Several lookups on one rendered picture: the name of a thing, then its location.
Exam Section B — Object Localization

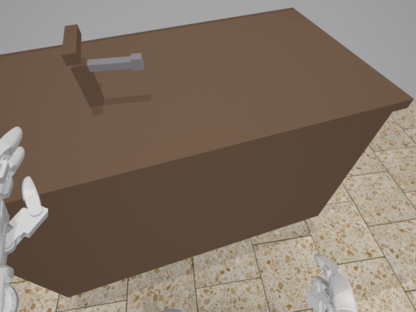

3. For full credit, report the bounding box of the tap lever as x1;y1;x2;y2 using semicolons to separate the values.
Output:
87;53;144;72

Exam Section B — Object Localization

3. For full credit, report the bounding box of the robot left hand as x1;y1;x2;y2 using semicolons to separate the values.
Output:
0;126;48;265

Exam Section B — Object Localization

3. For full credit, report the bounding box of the robot right hand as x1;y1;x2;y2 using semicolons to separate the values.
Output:
307;253;358;312

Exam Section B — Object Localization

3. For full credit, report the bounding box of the left robot forearm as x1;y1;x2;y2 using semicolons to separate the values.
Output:
0;265;19;312

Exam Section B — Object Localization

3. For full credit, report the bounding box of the counter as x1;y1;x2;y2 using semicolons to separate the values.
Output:
0;8;414;297

